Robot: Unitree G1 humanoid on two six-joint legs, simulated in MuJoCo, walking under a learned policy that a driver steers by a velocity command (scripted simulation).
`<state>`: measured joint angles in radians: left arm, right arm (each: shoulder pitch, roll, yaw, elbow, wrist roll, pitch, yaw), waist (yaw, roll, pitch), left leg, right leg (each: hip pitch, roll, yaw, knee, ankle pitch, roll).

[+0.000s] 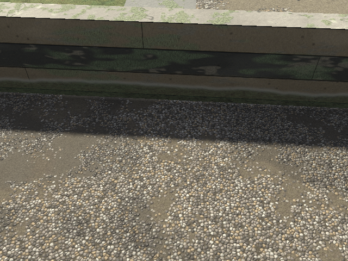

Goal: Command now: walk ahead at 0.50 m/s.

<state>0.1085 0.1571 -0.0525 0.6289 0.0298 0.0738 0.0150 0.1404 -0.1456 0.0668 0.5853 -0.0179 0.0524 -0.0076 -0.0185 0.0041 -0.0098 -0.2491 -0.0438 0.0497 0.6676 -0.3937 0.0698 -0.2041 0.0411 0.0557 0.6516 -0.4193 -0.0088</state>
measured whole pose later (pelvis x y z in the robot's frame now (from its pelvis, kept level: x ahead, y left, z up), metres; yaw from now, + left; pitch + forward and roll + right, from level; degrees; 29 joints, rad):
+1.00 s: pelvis +0.00 +0.00 +0.00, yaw +0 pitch -1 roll +0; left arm 0.11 0.16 -0.05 0.63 0.03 0.08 0.01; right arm 0.15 -0.15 0.07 0.58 -0.02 0.05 -0.01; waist -0.02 0.01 -0.01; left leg -0.25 -0.04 0.06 0.67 -0.40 0.07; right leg -0.21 0.05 0.06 0.66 -0.42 -0.01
